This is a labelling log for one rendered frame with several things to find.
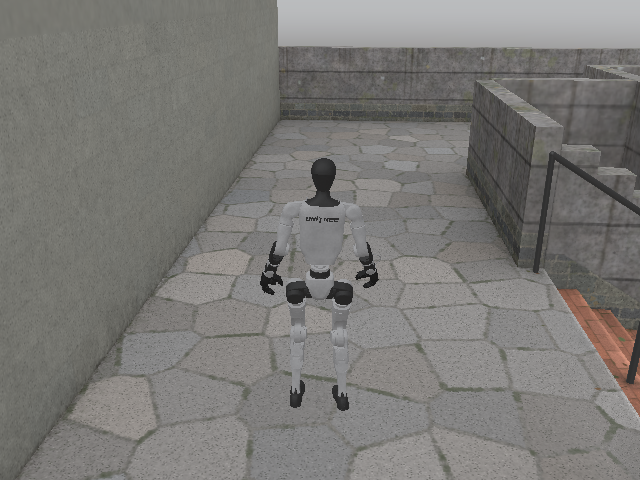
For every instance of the robot right forearm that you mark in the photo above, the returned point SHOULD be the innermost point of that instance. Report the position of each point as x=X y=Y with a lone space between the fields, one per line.
x=368 y=262

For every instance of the robot right foot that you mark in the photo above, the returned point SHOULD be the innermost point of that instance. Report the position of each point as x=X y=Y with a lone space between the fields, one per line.
x=342 y=402

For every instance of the robot left hand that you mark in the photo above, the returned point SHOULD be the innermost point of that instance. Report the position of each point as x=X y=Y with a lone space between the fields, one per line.
x=265 y=281

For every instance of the robot left thigh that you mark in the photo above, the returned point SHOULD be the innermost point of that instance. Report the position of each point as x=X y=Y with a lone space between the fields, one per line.
x=296 y=298

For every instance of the left robot upper arm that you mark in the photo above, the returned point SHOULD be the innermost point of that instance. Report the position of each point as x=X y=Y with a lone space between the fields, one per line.
x=290 y=211

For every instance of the robot right hand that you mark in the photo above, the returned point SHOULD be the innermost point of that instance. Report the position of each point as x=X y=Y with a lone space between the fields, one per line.
x=373 y=278

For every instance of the right robot upper arm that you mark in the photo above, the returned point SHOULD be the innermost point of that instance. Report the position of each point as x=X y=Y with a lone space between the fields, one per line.
x=353 y=213

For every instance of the robot left forearm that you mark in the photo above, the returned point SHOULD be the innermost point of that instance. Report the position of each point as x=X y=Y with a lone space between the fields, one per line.
x=273 y=263

